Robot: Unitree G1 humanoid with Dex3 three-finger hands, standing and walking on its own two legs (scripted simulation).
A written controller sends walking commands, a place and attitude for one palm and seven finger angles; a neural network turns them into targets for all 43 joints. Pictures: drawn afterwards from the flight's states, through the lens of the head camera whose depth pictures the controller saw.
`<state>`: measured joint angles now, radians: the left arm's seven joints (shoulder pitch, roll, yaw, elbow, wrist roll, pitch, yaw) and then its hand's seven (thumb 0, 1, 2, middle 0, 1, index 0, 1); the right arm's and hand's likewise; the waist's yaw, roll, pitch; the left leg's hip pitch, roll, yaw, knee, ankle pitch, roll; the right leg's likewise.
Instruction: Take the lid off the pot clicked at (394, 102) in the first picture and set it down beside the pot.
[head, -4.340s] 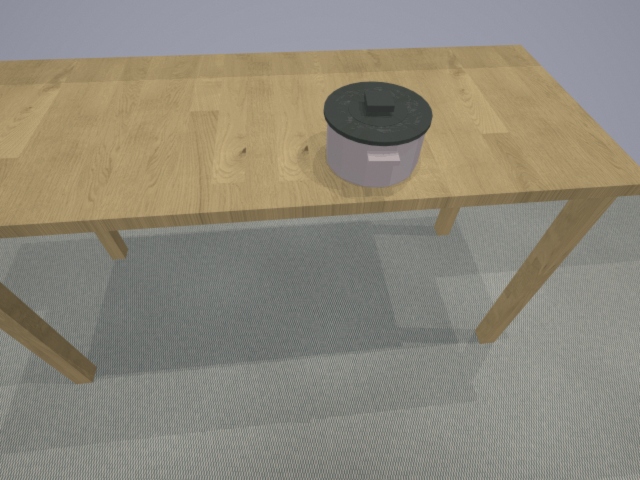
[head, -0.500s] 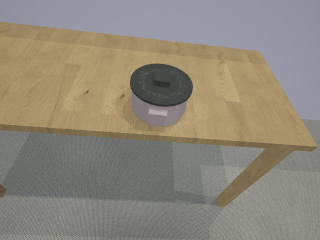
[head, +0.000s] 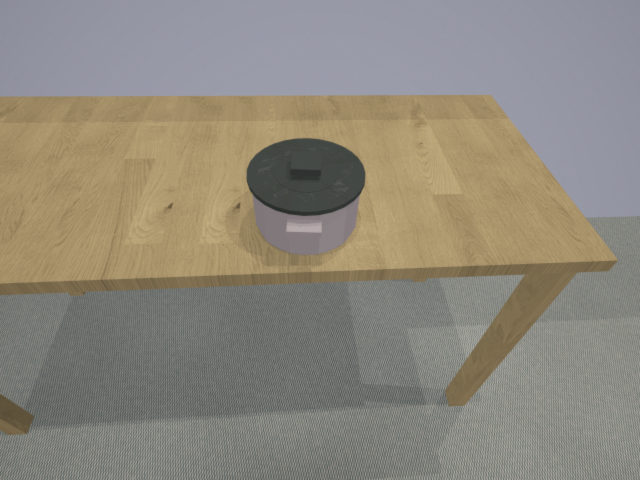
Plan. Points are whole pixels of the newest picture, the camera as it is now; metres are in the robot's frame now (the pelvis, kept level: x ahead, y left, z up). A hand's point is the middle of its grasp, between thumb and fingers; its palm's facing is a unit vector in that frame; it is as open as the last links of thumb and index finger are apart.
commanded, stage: look again from close up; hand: left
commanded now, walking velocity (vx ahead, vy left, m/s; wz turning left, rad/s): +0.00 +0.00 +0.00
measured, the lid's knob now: (306, 163) +0.55 +0.05 +0.11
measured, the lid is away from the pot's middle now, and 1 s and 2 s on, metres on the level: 0.00 0.00 0.00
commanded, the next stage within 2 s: shuffle to correct the standing spot in 0.80 s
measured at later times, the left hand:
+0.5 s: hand out of the picture -0.03 +0.17 -0.17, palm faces +0.05 -0.97 -0.23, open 7.4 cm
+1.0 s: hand out of the picture -0.04 +0.16 -0.18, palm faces +0.05 -0.98 -0.18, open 7.4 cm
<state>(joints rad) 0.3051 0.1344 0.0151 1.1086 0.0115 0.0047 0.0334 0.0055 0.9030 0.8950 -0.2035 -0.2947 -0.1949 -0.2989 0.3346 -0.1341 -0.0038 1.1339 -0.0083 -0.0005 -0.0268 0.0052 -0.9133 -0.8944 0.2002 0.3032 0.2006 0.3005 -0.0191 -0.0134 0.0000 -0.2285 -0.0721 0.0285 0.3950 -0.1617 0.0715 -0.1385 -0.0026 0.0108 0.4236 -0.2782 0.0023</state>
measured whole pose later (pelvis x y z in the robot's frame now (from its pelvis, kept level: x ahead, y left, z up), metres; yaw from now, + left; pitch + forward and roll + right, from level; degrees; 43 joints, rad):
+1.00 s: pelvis -0.02 +0.00 +0.00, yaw +2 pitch -2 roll -1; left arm 0.31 0.15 -0.01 1.10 0.02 -0.02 0.04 0.00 0.90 0.89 -0.20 -0.29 -0.20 -0.30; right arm 0.22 -0.17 -0.01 1.11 -0.01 0.00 -0.02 0.01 -0.93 -0.89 0.20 0.30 0.20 0.30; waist 0.00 0.00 0.06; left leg -0.26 -0.07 0.00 0.43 -0.14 0.07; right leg -0.16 0.00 -0.02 0.46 -0.27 0.00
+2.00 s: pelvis +0.11 -0.10 -0.03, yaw +6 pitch -1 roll +1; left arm 0.33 0.16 0.04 1.06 0.02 0.00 0.02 0.01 0.90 0.89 -0.20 -0.29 -0.19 -0.30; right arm 0.12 -0.14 -0.06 1.01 -0.02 -0.02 -0.02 0.00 -0.91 -0.89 0.20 0.30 0.20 0.30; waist 0.03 -0.07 0.11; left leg -0.31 -0.03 0.09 0.68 -0.34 0.06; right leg -0.22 0.04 -0.05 0.80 -0.50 -0.05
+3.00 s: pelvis +0.09 -0.06 -0.01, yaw +6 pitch -2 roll +0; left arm 0.34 0.20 0.00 0.96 0.03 0.01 0.04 0.01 0.90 0.89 -0.20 -0.29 -0.20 -0.30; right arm 0.22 -0.19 -0.02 0.94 -0.02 0.02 0.00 0.00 -0.92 -0.89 0.20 0.30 0.20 0.30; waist 0.01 0.02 0.01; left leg -0.30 -0.07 0.03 0.59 -0.26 0.08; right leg -0.29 -0.08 0.11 0.54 -0.24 0.03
